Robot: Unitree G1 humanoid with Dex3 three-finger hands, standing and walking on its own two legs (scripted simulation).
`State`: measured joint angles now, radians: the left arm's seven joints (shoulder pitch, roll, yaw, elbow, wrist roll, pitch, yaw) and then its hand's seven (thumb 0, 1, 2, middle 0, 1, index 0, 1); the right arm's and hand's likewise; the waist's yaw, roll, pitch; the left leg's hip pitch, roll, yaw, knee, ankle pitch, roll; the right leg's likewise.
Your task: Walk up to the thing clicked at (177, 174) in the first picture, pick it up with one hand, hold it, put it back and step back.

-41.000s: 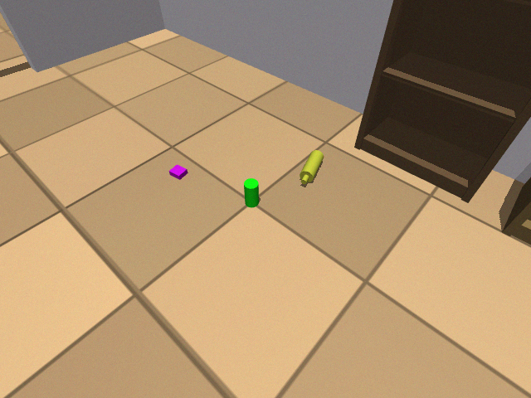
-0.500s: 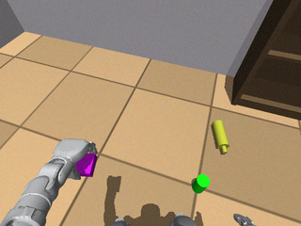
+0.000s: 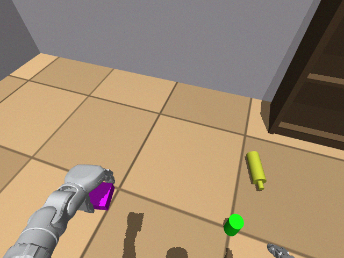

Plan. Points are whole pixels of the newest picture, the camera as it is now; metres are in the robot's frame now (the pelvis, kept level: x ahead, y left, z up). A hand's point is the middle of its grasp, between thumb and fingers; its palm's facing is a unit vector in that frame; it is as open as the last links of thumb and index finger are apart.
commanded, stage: hold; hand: left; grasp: from above
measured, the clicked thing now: (97, 195) +0.32 +0.21 -0.09
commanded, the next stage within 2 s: crouch in 1.58 s
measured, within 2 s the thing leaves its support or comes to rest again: neither
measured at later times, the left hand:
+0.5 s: hand (89, 205) +0.28 +0.20 -0.03, palm faces -0.47 +0.04 -0.88, open 9.3 cm
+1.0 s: hand (86, 207) +0.27 +0.20 -0.01, palm faces -0.46 +0.03 -0.89, open 9.2 cm
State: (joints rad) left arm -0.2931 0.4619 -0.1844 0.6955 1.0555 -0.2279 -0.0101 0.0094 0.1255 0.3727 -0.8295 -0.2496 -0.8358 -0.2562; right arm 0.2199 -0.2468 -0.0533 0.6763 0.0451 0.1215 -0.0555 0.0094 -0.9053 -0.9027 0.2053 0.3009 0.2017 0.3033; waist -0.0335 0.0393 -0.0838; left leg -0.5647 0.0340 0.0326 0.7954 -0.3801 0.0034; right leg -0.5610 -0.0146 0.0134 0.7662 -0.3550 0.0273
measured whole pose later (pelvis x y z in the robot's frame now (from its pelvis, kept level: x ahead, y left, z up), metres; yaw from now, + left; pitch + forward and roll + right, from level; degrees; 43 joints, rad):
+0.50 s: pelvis -0.02 -0.01 +0.00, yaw +0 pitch +5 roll +0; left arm -0.23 0.47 -0.19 0.60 1.03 -0.25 -0.06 0.01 0.14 0.35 -0.82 -0.27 -0.83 -0.28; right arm 0.19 -0.25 -0.04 0.66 0.05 0.14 -0.08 0.01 -0.90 -0.90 0.20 0.30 0.20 0.30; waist -0.02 0.05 -0.05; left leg -0.51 0.03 0.04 0.75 -0.33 0.00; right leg -0.52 -0.02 0.02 0.74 -0.32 0.02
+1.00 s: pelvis -0.02 +0.00 +0.01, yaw +0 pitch +3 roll +0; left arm -0.20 0.48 -0.19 0.53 0.99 -0.26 -0.09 0.01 0.15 0.32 -0.81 -0.30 -0.82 -0.30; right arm 0.17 -0.25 -0.02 0.65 0.06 0.12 -0.10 0.01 -0.91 -0.91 0.20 0.30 0.20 0.30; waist -0.01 0.05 -0.03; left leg -0.45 0.03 0.04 0.71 -0.31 0.00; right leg -0.46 -0.02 0.02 0.70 -0.30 0.02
